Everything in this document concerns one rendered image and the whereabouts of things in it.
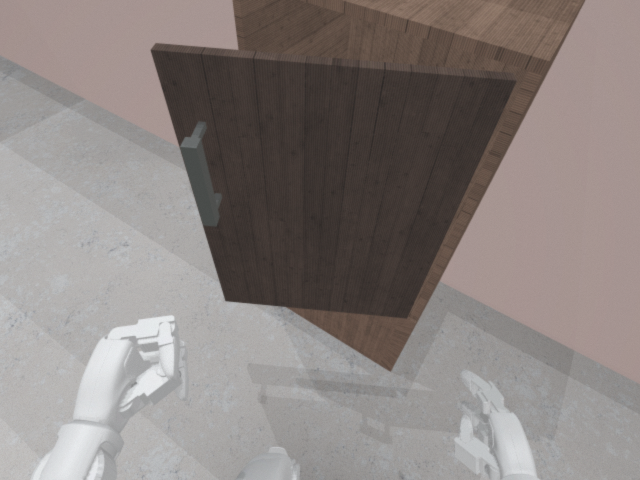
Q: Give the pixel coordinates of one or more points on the handle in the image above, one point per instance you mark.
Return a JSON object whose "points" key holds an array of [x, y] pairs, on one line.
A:
{"points": [[197, 168]]}

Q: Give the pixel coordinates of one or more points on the cupboard door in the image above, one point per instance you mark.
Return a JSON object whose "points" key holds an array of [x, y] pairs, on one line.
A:
{"points": [[339, 178]]}

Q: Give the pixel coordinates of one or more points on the left robot hand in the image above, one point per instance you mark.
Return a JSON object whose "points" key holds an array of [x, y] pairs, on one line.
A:
{"points": [[105, 395]]}

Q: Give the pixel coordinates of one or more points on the robot left forearm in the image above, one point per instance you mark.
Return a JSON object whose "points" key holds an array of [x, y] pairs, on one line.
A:
{"points": [[84, 450]]}

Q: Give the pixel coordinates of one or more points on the left robot thigh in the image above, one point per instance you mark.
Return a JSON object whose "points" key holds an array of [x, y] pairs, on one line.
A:
{"points": [[270, 466]]}

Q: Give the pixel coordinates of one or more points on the robot left shin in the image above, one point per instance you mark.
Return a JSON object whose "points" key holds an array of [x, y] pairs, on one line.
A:
{"points": [[277, 450]]}

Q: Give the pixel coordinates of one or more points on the right robot hand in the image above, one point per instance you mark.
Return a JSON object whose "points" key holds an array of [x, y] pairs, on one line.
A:
{"points": [[500, 434]]}

